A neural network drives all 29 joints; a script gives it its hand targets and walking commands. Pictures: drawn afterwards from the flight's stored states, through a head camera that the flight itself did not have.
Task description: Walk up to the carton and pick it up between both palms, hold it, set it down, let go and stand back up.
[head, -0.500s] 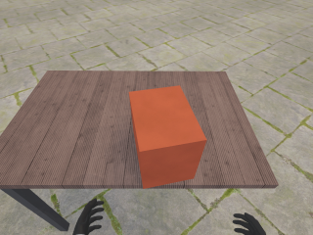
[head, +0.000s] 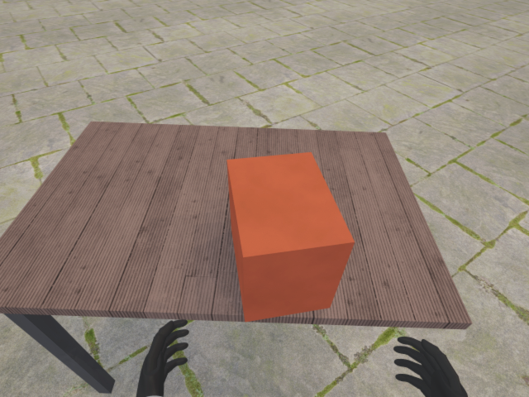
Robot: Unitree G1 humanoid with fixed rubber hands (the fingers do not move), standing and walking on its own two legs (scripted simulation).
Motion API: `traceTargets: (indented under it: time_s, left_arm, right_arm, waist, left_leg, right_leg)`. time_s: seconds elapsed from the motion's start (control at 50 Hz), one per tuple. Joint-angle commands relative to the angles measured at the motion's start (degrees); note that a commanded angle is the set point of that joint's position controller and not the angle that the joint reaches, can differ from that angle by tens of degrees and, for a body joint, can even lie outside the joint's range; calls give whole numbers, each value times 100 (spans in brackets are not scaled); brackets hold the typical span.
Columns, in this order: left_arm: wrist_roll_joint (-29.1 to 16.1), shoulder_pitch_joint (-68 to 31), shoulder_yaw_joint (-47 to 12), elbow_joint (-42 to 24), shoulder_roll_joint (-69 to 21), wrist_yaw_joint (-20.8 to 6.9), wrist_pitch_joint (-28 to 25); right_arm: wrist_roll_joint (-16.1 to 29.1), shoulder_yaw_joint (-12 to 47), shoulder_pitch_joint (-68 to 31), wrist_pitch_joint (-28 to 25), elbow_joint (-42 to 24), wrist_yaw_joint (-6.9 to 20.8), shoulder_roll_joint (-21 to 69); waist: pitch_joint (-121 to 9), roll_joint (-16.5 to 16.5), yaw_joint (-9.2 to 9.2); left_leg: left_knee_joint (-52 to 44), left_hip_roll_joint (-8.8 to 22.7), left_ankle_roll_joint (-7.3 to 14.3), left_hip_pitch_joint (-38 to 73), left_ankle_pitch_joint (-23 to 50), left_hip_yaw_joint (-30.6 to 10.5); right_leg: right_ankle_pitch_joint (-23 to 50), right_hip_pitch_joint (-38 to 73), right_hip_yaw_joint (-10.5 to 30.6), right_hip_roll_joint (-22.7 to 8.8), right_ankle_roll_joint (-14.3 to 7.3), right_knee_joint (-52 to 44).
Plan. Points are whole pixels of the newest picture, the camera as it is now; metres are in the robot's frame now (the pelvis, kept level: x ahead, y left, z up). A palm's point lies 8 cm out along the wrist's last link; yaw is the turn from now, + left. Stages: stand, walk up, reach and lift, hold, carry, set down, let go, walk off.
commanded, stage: reach and lift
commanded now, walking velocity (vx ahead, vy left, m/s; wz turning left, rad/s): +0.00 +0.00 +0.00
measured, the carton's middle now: (279, 234) +0.41 +0.01 +0.02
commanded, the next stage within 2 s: none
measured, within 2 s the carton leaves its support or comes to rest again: neither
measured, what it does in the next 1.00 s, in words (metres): stands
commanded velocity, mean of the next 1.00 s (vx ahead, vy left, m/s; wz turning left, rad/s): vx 0.00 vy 0.00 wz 0.00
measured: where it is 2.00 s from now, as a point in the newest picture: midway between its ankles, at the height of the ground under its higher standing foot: outside the picture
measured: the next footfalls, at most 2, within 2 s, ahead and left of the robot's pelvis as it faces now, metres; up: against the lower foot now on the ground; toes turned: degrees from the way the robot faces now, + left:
none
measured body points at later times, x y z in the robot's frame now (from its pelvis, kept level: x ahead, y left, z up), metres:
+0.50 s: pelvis -0.01 -0.03 +0.00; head +0.01 -0.02 +0.45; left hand +0.21 +0.15 +0.03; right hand +0.23 -0.23 +0.02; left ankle -0.04 +0.13 -0.75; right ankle +0.04 -0.12 -0.75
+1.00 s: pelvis -0.01 -0.02 +0.00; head +0.02 -0.01 +0.45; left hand +0.26 +0.18 +0.08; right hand +0.31 -0.20 +0.06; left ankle -0.04 +0.13 -0.75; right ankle +0.04 -0.12 -0.75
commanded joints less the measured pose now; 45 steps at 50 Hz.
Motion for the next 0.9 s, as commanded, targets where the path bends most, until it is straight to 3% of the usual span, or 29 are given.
traceTargets:
  time_s: [0.0, 0.08, 0.16, 0.24, 0.3, 0.38, 0.4, 0.46, 0.6, 0.88]
  left_arm:
    - [68, -497, -105, -1187, -148, 140, -264]
    - [6, -643, -70, -1415, -159, 198, -248]
    - [-59, -939, -154, -1678, -249, 317, -259]
    - [-105, -1094, -175, -1664, -359, 349, -152]
    - [-17, -1171, -41, -1736, -308, 316, 58]
    - [-93, -1538, 151, -1939, -143, 280, 315]
    - [-148, -1297, 206, -1735, 16, 158, 452]
    - [-181, -1581, 337, -2248, 62, 109, 560]
    - [-392, -1955, 344, -2628, 185, 65, 962]
    - [-474, -3002, 650, -3171, 220, 43, 2387]
  right_arm:
    - [155, -344, -418, -221, -950, 14, -830]
    - [193, -324, -609, -272, -1340, -42, -822]
    - [291, -323, -866, -290, -1517, -65, -831]
    - [286, -294, -1034, -271, -1582, -117, -821]
    - [337, -193, -1101, -166, -1487, -191, -819]
    - [346, -73, -1501, -1, -1885, -374, -655]
    - [276, 7, -1155, 100, -2079, -466, -651]
    - [278, -62, -1426, 217, -2337, -588, -679]
    - [343, -98, -1885, 544, -2519, -702, -604]
    - [688, -121, -3406, 1295, -2287, -940, -982]
  waist:
    - [-77, -100, 70]
    - [-214, -359, 108]
    - [-314, -284, 133]
    - [-386, -431, 127]
    - [-329, -466, 127]
    - [-460, -645, 226]
    - [-499, -922, 234]
    - [-777, -686, 225]
    - [-983, -361, 130]
    - [-1308, -120, 162]
  left_leg:
    - [-498, -260, -45, -1138, 683, 75]
    - [-456, -310, 12, -1191, 573, 128]
    - [-480, -286, 21, -1286, 262, 106]
    - [-484, -316, 72, -1215, 89, 125]
    - [-495, -345, 96, -1128, 210, 137]
    - [-507, -424, 178, -1186, 227, 206]
    - [-520, -368, 235, -1106, 630, 205]
    - [-467, -388, 215, -996, 1014, 120]
    - [-431, -329, 182, -708, 1187, 31]
    - [-209, -272, -31, -121, 2072, -32]
  right_leg:
    - [11, 526, 18, 219, -408, -210]
    - [-49, 480, 87, 199, -354, -179]
    - [-337, 376, 97, 187, -357, -112]
    - [-560, 285, 165, 161, -328, -158]
    - [-493, 385, 216, 147, -317, -221]
    - [-442, 614, 362, 54, -223, -283]
    - [-89, 876, 461, -16, -191, -343]
    - [414, 1063, 451, -9, -152, -241]
    - [332, 917, 367, 19, -196, -314]
    - [714, 678, 126, 321, -333, -402]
